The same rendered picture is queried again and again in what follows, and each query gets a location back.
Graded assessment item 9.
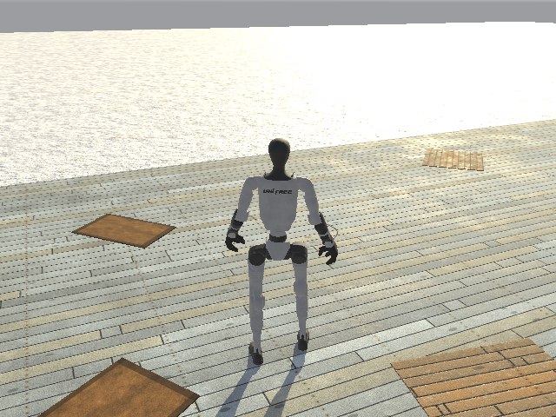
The left robot hand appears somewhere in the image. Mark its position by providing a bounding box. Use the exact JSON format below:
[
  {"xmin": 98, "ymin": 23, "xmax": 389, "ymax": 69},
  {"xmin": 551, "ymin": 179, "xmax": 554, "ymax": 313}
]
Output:
[{"xmin": 225, "ymin": 234, "xmax": 245, "ymax": 252}]

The right robot foot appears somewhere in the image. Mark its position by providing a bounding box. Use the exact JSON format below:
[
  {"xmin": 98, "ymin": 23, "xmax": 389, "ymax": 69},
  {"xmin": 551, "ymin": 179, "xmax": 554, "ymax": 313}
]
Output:
[{"xmin": 297, "ymin": 329, "xmax": 309, "ymax": 351}]

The robot right thigh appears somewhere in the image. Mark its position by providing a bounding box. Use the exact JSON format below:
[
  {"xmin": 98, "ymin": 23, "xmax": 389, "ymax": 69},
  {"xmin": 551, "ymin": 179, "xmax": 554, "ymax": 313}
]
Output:
[{"xmin": 290, "ymin": 242, "xmax": 308, "ymax": 295}]

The robot left upper arm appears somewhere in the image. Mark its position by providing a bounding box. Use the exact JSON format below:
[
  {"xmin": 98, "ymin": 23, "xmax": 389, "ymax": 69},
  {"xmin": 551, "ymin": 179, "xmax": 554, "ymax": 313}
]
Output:
[{"xmin": 235, "ymin": 175, "xmax": 261, "ymax": 222}]

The robot right upper arm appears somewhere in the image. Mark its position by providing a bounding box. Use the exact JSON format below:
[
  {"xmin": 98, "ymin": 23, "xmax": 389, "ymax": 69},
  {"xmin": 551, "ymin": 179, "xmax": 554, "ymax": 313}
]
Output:
[{"xmin": 297, "ymin": 176, "xmax": 322, "ymax": 225}]

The left robot forearm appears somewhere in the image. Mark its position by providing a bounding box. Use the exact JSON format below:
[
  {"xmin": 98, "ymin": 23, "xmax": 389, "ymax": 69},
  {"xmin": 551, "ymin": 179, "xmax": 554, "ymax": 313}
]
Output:
[{"xmin": 227, "ymin": 208, "xmax": 243, "ymax": 238}]

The right robot forearm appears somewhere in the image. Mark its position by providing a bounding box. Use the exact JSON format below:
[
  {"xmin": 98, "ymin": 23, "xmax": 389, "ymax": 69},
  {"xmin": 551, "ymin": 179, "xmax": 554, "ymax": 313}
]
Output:
[{"xmin": 314, "ymin": 211, "xmax": 334, "ymax": 248}]

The right robot hand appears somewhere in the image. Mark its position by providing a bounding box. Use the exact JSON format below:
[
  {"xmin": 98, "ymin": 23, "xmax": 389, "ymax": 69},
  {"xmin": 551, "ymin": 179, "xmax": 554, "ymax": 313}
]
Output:
[{"xmin": 318, "ymin": 243, "xmax": 338, "ymax": 265}]

